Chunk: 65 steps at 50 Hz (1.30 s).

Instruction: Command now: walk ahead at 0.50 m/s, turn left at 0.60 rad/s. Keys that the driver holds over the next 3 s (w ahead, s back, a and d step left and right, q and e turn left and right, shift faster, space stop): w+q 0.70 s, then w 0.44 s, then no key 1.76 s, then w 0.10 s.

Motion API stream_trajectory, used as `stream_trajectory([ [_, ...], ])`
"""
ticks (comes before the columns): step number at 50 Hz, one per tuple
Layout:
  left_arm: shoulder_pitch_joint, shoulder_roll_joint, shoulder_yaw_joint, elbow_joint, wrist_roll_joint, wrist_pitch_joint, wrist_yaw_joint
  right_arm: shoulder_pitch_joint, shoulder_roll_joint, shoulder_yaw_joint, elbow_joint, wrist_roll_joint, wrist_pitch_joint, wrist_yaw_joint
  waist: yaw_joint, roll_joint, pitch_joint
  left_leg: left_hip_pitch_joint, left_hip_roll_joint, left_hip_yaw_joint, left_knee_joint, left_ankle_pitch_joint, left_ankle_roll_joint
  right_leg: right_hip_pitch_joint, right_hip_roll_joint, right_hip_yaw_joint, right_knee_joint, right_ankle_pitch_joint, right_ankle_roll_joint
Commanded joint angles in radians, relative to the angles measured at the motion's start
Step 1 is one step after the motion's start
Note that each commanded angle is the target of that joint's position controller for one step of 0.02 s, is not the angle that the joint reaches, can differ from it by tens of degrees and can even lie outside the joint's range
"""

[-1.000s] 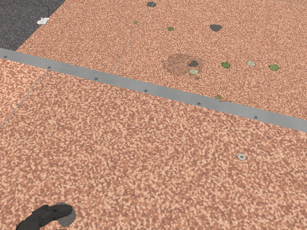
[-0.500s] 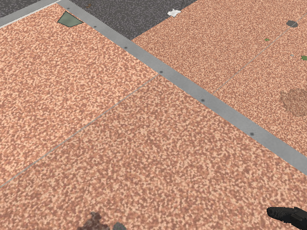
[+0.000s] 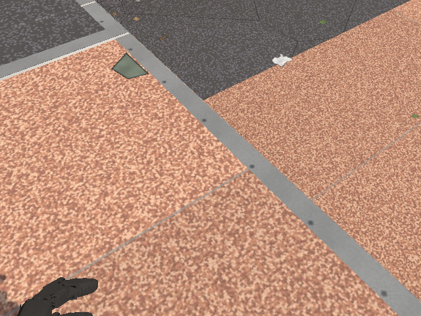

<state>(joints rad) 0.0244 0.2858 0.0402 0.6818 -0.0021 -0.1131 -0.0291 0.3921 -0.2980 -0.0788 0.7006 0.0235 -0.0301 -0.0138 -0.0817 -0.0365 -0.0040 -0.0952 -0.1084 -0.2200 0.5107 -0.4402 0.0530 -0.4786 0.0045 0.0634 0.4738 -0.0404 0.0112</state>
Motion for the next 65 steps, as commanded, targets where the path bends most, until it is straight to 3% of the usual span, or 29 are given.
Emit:
stream_trajectory([
  [1,0.267,0.219,0.082,-0.026,0.02,-0.025,0.018,-0.047,-0.037,0.002,-0.087,-0.018,-0.013,-0.001,0.184,0.045,-0.225,-0.235,0.109,-0.078,0.346,0.239,0.05,0.545,-0.215,0.184,-0.006,-0.055,-0.116],
  [2,0.346,0.272,0.097,0.012,0.029,-0.01,0.009,0.087,-0.007,0.012,-0.109,0.016,-0.019,-0.002,0.123,-0.319,-0.339,-0.581,-0.004,0.037,0.656,-0.167,-0.012,0.826,-0.417,0.661,-0.116,-0.298,-0.27],
  [3,0.324,0.176,0.076,-0.009,0.003,-0.005,0.004,0.07,-0.115,-0.006,-0.081,0.021,-0.018,-0.005,0.146,-0.192,-0.257,-0.699,0.077,0.014,0.791,-0.129,-0.028,0.787,-0.421,0.711,-0.159,-0.504,-0.25],
  [4,0.289,0.126,0.062,-0.016,0.0,0.004,0.01,-0.04,-0.158,-0.02,-0.093,0.013,-0.012,-0.003,0.172,-0.097,-0.138,-0.728,0.108,0.04,0.823,-0.032,-0.036,0.67,-0.381,0.551,-0.17,-0.482,-0.211],
  [5,0.241,0.113,0.054,-0.021,0.011,0.01,0.012,-0.093,-0.147,-0.02,-0.103,0.003,-0.008,-0.004,0.154,-0.032,-0.07,-0.693,0.14,0.069,0.805,0.039,-0.042,0.547,-0.34,0.428,-0.187,-0.357,-0.191],
  [8,0.194,0.076,0.043,-0.003,0.017,0.009,0.02,-0.108,-0.095,-0.021,-0.112,0.009,0.001,0.011,0.103,-0.083,0.003,-0.603,0.202,0.093,0.713,0.123,-0.044,0.371,-0.26,0.208,-0.259,-0.164,-0.179],
  [13,0.221,0.126,0.062,0.042,0.012,0.001,0.025,-0.183,-0.048,-0.007,-0.134,-0.001,0.011,0.017,0.107,-0.039,0.022,-0.663,0.225,0.114,0.558,0.24,-0.067,0.392,-0.279,0.033,-0.311,0.041,-0.209],
  [22,0.278,0.2,0.082,0.099,-0.02,0.038,0.036,-0.389,-0.037,0.004,-0.193,0.003,-0.001,0.069,0.158,-0.034,0.085,-0.56,0.185,0.248,0.157,0.367,-0.008,0.517,-0.292,-0.196,-0.276,0.194,-0.14],
  [24,0.27,0.232,0.092,0.1,-0.031,0.049,0.04,-0.342,-0.074,-0.015,-0.193,-0.004,0.004,0.071,0.111,-0.063,0.038,-0.444,0.122,0.304,0.132,0.264,0.035,0.555,-0.292,-0.239,-0.146,0.529,-0.12],
  [26,0.256,0.226,0.087,0.094,-0.038,0.062,0.048,-0.075,-0.158,-0.067,-0.124,-0.002,0.012,0.058,-0.041,-0.039,-0.106,-0.064,0.034,0.334,0.044,0.31,0.103,0.452,-0.244,-0.293,0.214,0.67,-0.075],
  [27,0.281,0.159,0.062,0.073,-0.001,0.057,0.049,0.072,-0.242,-0.097,-0.09,0.005,0.022,0.036,-0.085,0.106,-0.193,0.243,0.179,0.092,0.033,0.318,0.165,0.177,-0.195,-0.291,0.541,0.235,-0.029],
  [28,0.355,0.037,0.018,0.005,0.023,0.027,0.034,0.012,-0.34,-0.097,-0.114,0.008,0.006,0.037,0.052,0.331,-0.311,0.497,0.411,-0.506,-0.103,0.089,0.361,-0.224,0.01,-0.14,0.855,-0.57,0.019],
  [29,0.219,0.14,0.036,-0.006,-0.019,-0.006,0.023,0.039,-0.239,-0.071,-0.13,0.003,-0.01,0.045,-0.043,0.187,-0.346,0.494,0.429,-0.584,-0.219,-0.005,0.343,-0.333,-0.014,0.026,0.928,-0.531,0.004],
  [30,0.15,0.169,0.043,-0.03,-0.045,-0.022,0.019,0.004,-0.193,-0.055,-0.115,-0.005,-0.025,0.047,-0.036,0.154,-0.199,0.382,0.404,-0.443,-0.229,0.08,0.299,-0.388,-0.052,0.014,0.889,-0.429,-0.017],
  [31,0.15,0.153,0.037,-0.022,-0.027,-0.029,0.026,-0.056,-0.167,-0.044,-0.117,-0.003,-0.031,0.046,0.013,0.072,-0.13,0.235,0.362,-0.333,-0.223,0.188,0.266,-0.33,-0.094,0.017,0.803,-0.346,-0.021],
  [33,0.179,0.161,0.047,-0.006,0.007,-0.016,0.029,-0.156,-0.123,-0.027,-0.14,-0.019,-0.031,0.039,0.087,0.088,-0.067,0.024,0.296,-0.195,-0.25,0.37,0.239,-0.194,-0.135,0.024,0.687,-0.267,-0.005],
  [36,0.185,0.127,0.041,0.001,0.018,0.013,0.027,-0.16,-0.127,-0.026,-0.123,-0.018,-0.038,0.023,0.108,0.083,-0.044,-0.089,0.268,-0.109,-0.284,0.516,0.249,-0.15,-0.124,-0.007,0.58,-0.206,0.037],
  [41,0.017,0.065,0.013,-0.031,0.013,0.014,0.015,-0.085,-0.133,-0.021,-0.061,-0.013,-0.039,0.004,0.037,0.103,0.004,-0.135,0.202,0.023,-0.288,0.494,0.178,-0.098,-0.082,-0.036,0.226,0.127,0.055],
  [48,-0.098,0.098,0.02,-0.077,-0.002,-0.005,-0.016,0.017,-0.149,-0.022,0.018,-0.007,-0.026,0.001,-0.004,0.12,0.058,0.075,0.309,-0.076,-0.203,0.49,0.158,-0.136,-0.047,-0.027,0.037,0.067,-0.021],
  [50,-0.034,0.114,0.029,-0.067,-0.001,-0.008,-0.016,0.001,-0.156,-0.025,0.023,-0.008,-0.016,-0.001,0.034,0.144,0.034,0.112,0.309,-0.076,-0.136,0.671,0.135,-0.048,-0.021,-0.056,0.015,-0.023,-0.056],
  [51,0.064,0.136,0.044,-0.041,0.004,-0.011,-0.011,-0.019,-0.15,-0.022,0.02,-0.009,-0.012,-0.001,0.091,0.138,-0.028,0.105,0.269,-0.041,-0.029,0.841,0.115,0.098,0.008,-0.088,-0.015,-0.005,-0.083],
  [52,0.214,0.176,0.059,-0.013,0.012,-0.012,-0.006,-0.033,-0.126,-0.009,0.007,-0.017,-0.011,-0.001,0.161,0.115,-0.156,0.01,0.219,0.003,0.168,0.837,0.083,0.352,-0.062,-0.031,0.03,0.062,-0.135],
  [53,0.36,0.256,0.08,0.005,0.027,-0.01,-0.001,0.063,-0.063,0.012,-0.007,-0.018,-0.023,0.001,0.168,-0.066,-0.33,-0.319,0.088,0.072,0.529,0.516,0.01,0.753,-0.279,0.309,0.045,0.008,-0.273],
  [54,0.425,0.218,0.075,0.044,0.001,0.0,-0.009,0.111,-0.047,0.023,0.008,-0.009,-0.036,0.004,0.171,-0.269,-0.402,-0.545,-0.003,0.068,0.766,-0.118,-0.03,0.891,-0.402,0.664,-0.113,-0.199,-0.356],
  [55,0.381,0.155,0.055,0.037,-0.02,0.006,-0.006,0.021,-0.133,0.003,-0.005,0.008,-0.044,0.009,0.19,-0.143,-0.258,-0.661,0.06,0.026,0.845,-0.1,-0.025,0.802,-0.382,0.631,-0.161,-0.382,-0.313],
  [57,0.258,0.119,0.038,0.022,0.002,0.019,0.002,-0.142,-0.126,0.005,-0.048,-0.002,-0.052,0.013,0.149,-0.001,-0.031,-0.666,0.154,0.11,0.756,0.053,-0.02,0.504,-0.302,0.395,-0.219,-0.289,-0.259],
  [58,0.217,0.096,0.029,0.016,0.013,0.015,0.002,-0.148,-0.118,-0.001,-0.046,-0.016,-0.049,0.01,0.116,-0.006,0.007,-0.612,0.184,0.114,0.69,0.097,-0.027,0.409,-0.27,0.325,-0.235,-0.112,-0.248],
  [62,0.186,0.104,0.026,0.041,0.011,0.002,0.004,-0.082,-0.045,0.014,-0.021,-0.027,-0.028,0.0,0.053,-0.042,-0.023,-0.468,0.185,0.162,0.502,0.126,-0.081,0.295,-0.217,0.097,-0.23,0.545,-0.254],
  [65,0.186,0.136,0.034,0.061,0.004,0.022,0.019,-0.147,-0.016,0.029,-0.025,-0.031,-0.029,0.003,0.071,-0.05,-0.057,-0.386,0.168,0.194,0.281,0.324,-0.089,0.279,-0.166,-0.017,-0.225,0.599,-0.221],
])
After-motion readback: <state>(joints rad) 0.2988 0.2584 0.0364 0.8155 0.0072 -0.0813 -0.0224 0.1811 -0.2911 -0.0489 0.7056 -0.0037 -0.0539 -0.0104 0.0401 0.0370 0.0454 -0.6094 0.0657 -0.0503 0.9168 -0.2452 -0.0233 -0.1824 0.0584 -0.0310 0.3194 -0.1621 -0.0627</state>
